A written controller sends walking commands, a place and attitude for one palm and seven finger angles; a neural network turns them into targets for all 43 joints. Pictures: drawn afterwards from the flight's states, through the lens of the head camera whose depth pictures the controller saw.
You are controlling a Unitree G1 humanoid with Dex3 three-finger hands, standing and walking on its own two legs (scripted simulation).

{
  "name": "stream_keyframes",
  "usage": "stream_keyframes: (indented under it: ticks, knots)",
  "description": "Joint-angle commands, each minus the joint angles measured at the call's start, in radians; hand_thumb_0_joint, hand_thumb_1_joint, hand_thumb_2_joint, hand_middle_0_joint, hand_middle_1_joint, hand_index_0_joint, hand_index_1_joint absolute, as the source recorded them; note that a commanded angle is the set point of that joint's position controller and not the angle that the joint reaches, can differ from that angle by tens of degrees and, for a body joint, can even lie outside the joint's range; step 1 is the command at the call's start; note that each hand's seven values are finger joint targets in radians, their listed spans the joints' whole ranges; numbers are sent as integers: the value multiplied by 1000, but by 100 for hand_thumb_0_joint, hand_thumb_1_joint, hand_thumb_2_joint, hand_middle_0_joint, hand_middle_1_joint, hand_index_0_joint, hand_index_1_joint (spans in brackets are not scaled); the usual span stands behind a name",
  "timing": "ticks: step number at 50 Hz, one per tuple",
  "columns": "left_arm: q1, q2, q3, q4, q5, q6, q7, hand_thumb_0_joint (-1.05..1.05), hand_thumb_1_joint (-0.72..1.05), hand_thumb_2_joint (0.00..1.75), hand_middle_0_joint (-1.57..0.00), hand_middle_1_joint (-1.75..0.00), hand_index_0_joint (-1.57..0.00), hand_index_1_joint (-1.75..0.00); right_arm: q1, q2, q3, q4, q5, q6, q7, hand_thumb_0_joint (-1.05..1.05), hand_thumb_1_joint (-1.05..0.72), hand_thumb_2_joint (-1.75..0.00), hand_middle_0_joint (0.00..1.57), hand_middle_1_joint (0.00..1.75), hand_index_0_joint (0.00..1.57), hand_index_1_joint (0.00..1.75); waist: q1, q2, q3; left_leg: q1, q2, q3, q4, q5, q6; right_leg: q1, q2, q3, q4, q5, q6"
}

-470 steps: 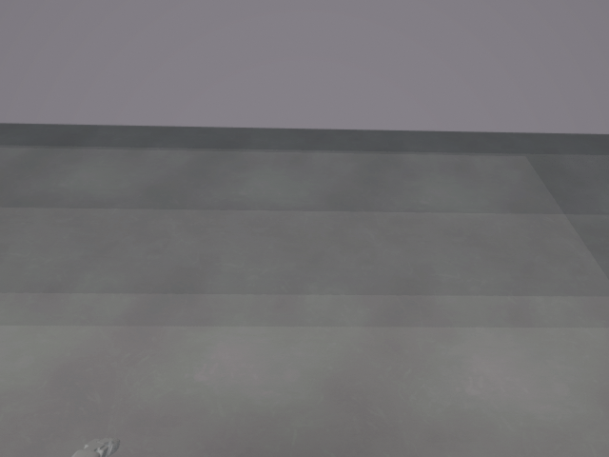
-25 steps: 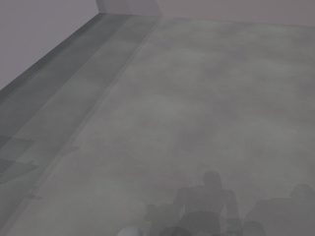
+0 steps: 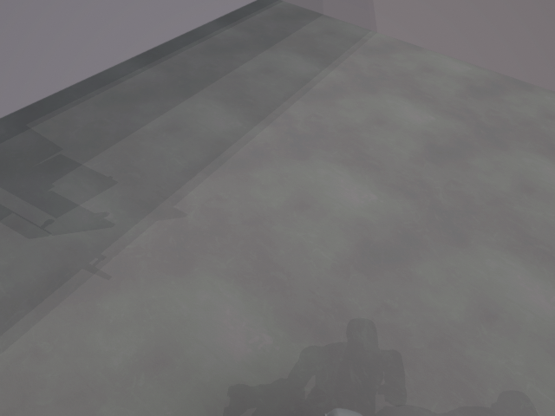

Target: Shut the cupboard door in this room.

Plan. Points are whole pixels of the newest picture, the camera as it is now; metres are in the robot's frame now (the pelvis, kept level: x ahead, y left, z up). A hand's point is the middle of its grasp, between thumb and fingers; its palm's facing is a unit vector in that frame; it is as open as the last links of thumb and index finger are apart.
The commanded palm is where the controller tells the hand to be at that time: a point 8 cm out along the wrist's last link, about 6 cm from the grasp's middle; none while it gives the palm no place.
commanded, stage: turn or walk to find it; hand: left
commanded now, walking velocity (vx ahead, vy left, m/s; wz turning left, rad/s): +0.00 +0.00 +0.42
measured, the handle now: out of the picture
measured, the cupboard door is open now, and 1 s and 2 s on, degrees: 96 96 96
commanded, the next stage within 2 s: stand and wait in 1.12 s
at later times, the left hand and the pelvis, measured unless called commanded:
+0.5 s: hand out of the picture +0.02 +0.15 -0.15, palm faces +0.24 -0.93 -0.27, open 7.4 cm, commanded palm none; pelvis -0.03 -0.05 +0.00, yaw +14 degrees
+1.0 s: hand out of the picture -0.13 +0.21 -0.18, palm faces +0.48 -0.84 -0.25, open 7.4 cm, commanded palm none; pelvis -0.08 -0.01 +0.00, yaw +26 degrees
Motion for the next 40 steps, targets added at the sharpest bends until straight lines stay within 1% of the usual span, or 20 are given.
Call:
stream_keyframes:
  ticks: [1,7,11,13,14,15,16,17,18,20,21,23,31,33,35,36,37,38,39,40]
  knots:
    - [-36,56,5,-93,-5,-33,2,0,90,90,-20,-30,-20,-30,82,-202,-58,-35,2,-17,-13,0,-90,-90,20,30,20,30,-40,153,-82,156,261,-256,-146,488,106,-85,-5,33,-19,5,10]
    - [-100,34,1,-136,-9,-35,6,0,90,90,-20,-30,-20,-30,99,-209,-69,-40,-8,-5,-9,0,-90,-90,20,30,20,30,-60,175,-69,95,260,-355,-141,395,124,-7,28,36,-187,-51,-4]
    - [-60,29,-1,-138,-14,-43,9,0,90,90,-20,-30,-20,-30,82,-209,-74,-51,-11,2,-5,0,-90,-90,20,30,20,30,-40,191,-92,22,227,-400,-115,374,111,126,65,22,-371,-18,-24]
    - [2,39,3,-124,-16,-52,12,0,90,90,-20,-30,-20,-30,65,-202,-75,-57,-5,4,-2,0,-90,-90,20,30,20,30,-7,170,-116,-55,188,-387,-64,317,75,274,69,13,-566,120,-31]
    - [38,64,8,-116,-13,-60,16,0,90,90,-20,-30,-20,-30,63,-177,-73,-61,2,4,1,0,-90,-90,20,30,20,30,12,107,-121,-150,142,-355,-10,205,30,394,27,44,-695,193,-41]
    - [62,138,22,-115,1,-71,24,0,90,90,-20,-30,-20,-30,76,-121,-66,-72,11,3,8,0,-90,-90,20,30,20,30,21,-94,-132,-320,33,-231,157,-13,-37,516,-175,246,-789,167,-104]
    - [50,192,28,-132,5,-70,24,0,90,90,-20,-30,-20,-30,65,-103,-64,-96,5,5,9,0,-90,-90,20,30,20,30,23,-221,-89,-387,-57,-103,373,-304,-82,431,-372,397,-822,225,-216]
    - [13,169,32,-150,-7,-73,26,0,90,90,-20,-30,-20,-30,73,-150,-77,-78,-10,25,6,0,-90,-90,20,30,20,30,16,-230,-70,-357,-8,-158,534,-304,-78,295,-368,390,-853,145,-244]
    - [-42,145,26,-158,-6,-69,24,0,90,90,-20,-30,-20,-30,68,-150,-82,-61,-8,36,12,0,-90,-90,20,30,20,30,-11,-138,-5,-341,5,-150,650,-246,-78,198,-322,341,-870,59,-240]
    - [-118,83,9,-172,-6,-71,22,0,90,90,-20,-30,-20,-30,121,-128,-80,-25,-10,43,24,0,-90,-90,20,30,20,30,-61,-58,27,-335,34,-117,731,-137,-92,168,-226,168,-830,139,-199]
    - [-114,73,5,-172,-5,-77,21,0,90,90,-20,-30,-20,-30,143,-114,-75,-15,-10,43,26,0,-90,-90,20,30,20,30,-62,-87,19,-336,36,-100,742,-104,-104,197,-200,108,-813,210,-187]
    - [-56,69,5,-152,-4,-83,21,0,90,90,-20,-30,-20,-30,133,-117,-73,-15,-8,41,25,0,-90,-90,20,30,20,30,-38,-106,-14,-342,44,-85,729,-96,-121,267,-197,79,-787,306,-193]
    - [73,136,22,-87,11,-74,17,0,90,90,-20,-30,-20,-30,3,-95,-48,-38,4,30,21,0,-90,-90,20,30,20,30,31,-153,-42,-249,57,1,404,-226,-128,364,-253,39,-711,524,-230]
    - [72,154,28,-78,12,-70,16,0,90,90,-20,-30,-20,-30,-1,-92,-44,-40,10,24,20,0,-90,-90,20,30,20,30,30,-171,-58,-200,52,23,324,-231,-118,364,-265,30,-684,553,-236]
    - [52,157,32,-72,11,-65,15,0,90,90,-20,-30,-20,-30,32,-94,-41,-35,12,15,16,0,-90,-90,20,30,20,30,6,-162,-83,-125,49,46,186,-176,-110,358,-268,3,-625,564,-212]
    - [45,155,32,-72,6,-62,15,0,90,90,-20,-30,-20,-30,62,-101,-41,-28,10,9,15,0,-90,-90,20,30,20,30,-13,-146,-97,-47,44,57,70,-84,-104,320,-251,-31,-577,532,-177]
    - [43,140,30,-74,-2,-55,12,0,90,90,-20,-30,-20,-30,94,-127,-47,-21,8,1,17,0,-90,-90,20,30,20,30,-37,-63,-112,78,57,40,-64,55,-90,234,-218,-74,-492,446,-125]
    - [58,91,24,-96,-11,-47,8,0,90,90,-20,-30,-20,-30,120,-217,-64,-24,1,-11,15,0,-90,-90,20,30,20,30,-52,169,-136,205,243,-202,-145,223,-20,54,-116,-134,-306,182,-55]
    - [24,36,2,-133,-7,-41,3,0,90,90,-20,-30,-20,-30,152,-300,-81,-24,-1,-5,11,0,-90,-90,20,30,20,30,-70,365,-111,206,425,-391,-163,479,91,-105,-30,-112,-134,-235,-13]
    - [-36,50,-2,-140,0,-26,12,0,90,90,-20,-30,-20,-30,173,-293,-83,-8,-2,-5,0,0,-90,-90,20,30,20,30,-96,322,-105,134,434,-380,-165,432,118,-89,-38,-21,-29,-228,-18]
